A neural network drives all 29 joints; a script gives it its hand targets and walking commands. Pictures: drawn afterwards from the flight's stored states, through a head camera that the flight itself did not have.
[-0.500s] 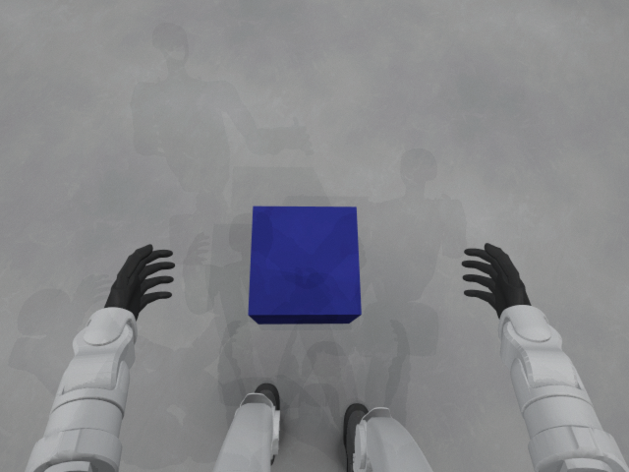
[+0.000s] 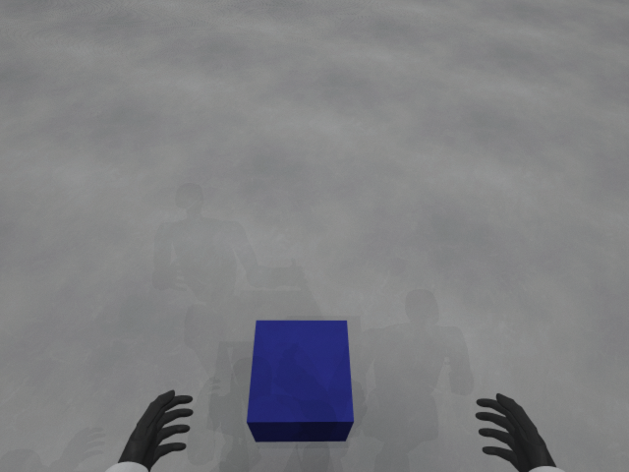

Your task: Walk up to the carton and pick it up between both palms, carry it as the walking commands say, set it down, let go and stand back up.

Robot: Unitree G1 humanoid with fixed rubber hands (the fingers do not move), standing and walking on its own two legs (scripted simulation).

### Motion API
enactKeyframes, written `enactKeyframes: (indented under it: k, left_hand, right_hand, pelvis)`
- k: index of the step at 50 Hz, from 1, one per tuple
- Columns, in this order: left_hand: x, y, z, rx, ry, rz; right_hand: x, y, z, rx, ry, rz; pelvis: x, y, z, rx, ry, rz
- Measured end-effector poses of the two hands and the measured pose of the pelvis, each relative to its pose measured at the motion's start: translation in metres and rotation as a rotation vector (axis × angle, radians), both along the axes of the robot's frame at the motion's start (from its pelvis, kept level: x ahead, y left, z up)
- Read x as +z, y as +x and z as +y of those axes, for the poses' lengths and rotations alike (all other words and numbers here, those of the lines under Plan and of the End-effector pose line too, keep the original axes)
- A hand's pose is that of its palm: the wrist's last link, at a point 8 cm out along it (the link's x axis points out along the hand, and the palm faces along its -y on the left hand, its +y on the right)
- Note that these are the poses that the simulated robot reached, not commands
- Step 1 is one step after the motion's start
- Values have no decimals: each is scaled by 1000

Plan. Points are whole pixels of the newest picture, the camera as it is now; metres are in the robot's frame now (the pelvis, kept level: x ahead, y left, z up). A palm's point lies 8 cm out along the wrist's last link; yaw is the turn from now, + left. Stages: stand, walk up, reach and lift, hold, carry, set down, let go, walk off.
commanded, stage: let go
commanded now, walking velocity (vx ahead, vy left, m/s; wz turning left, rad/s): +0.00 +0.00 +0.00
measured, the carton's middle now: (301, 381) +0.46 +0.05 -0.66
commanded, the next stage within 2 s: stand in 0.38 s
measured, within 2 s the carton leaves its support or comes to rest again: neither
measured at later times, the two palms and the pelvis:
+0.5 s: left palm (103, 467) +0.16 +0.28 -0.08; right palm out of the picture +0.16 -0.25 -0.08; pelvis +0.01 +0.01 +0.00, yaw +0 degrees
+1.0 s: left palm out of the picture +0.15 +0.30 -0.09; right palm out of the picture +0.15 -0.27 -0.09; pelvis +0.02 +0.01 +0.00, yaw +0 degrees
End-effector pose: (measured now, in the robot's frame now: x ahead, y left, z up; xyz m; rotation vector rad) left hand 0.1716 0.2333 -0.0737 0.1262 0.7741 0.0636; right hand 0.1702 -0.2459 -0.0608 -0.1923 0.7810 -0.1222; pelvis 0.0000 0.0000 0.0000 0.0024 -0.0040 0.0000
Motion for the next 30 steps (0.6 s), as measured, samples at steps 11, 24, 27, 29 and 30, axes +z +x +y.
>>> enactKeyframes:
  k: [11,24,27,29,30]
  left_hand:
    - [-5,-7,0,-1,-24,41]
    - [-4,-9,37,56,93,47]
    - [-1,-7,55,67,143,45]
    - [0,-6,63,70,167,54]
    - [0,-6,66,71,176,58]
  right_hand:
    - [0,-10,6,6,0,42]
    - [-12,-13,0,-29,-32,88]
    - [-18,-15,-5,-39,-48,117]
    - [-22,-15,-8,-43,-57,134]
    - [-24,-16,-9,-44,-59,143]
  pelvis:
    - [0,-2,5,2,-1,-68]
    - [0,6,8,2,-5,-8]
    - [-1,12,10,3,-7,9]
    - [-1,15,10,2,-8,17]
    - [-1,17,11,3,-8,20]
